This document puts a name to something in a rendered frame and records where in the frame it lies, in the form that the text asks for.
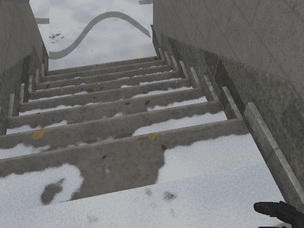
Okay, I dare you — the stairs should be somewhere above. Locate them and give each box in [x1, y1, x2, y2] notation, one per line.
[0, 56, 228, 160]

